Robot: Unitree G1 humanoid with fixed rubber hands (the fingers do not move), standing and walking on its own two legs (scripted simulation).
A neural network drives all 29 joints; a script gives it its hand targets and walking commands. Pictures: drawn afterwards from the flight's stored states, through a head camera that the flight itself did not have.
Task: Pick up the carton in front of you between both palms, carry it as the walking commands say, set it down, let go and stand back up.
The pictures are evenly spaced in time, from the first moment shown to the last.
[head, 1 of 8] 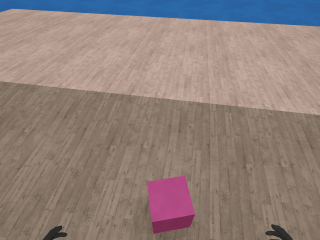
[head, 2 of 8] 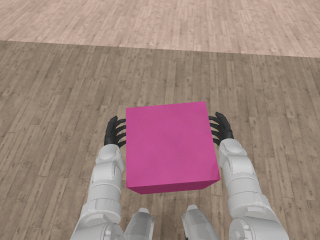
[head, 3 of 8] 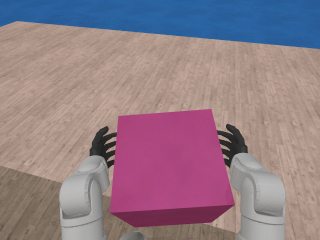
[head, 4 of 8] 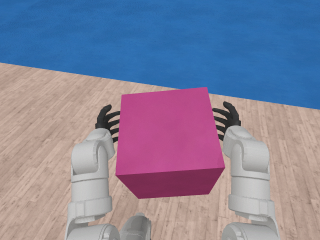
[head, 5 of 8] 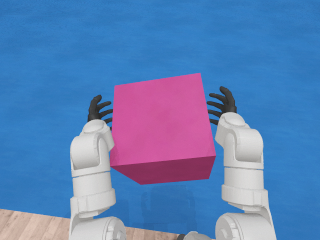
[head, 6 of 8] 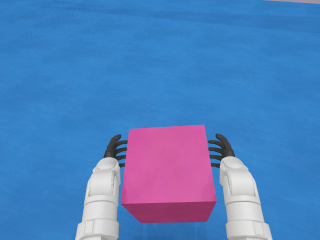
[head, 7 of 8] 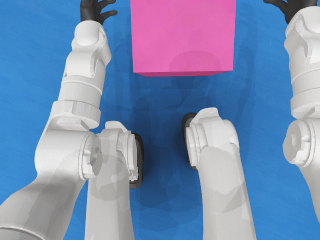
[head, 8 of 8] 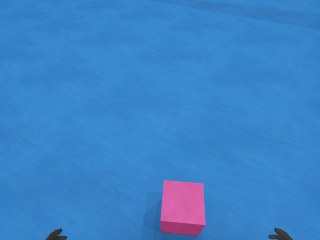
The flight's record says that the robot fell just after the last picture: no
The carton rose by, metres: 0.69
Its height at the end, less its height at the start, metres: -0.45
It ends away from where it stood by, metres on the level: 5.23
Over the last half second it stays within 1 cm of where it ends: yes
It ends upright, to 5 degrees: yes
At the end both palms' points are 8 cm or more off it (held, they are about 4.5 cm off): yes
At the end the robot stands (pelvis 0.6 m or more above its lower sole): yes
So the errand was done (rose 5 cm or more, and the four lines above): yes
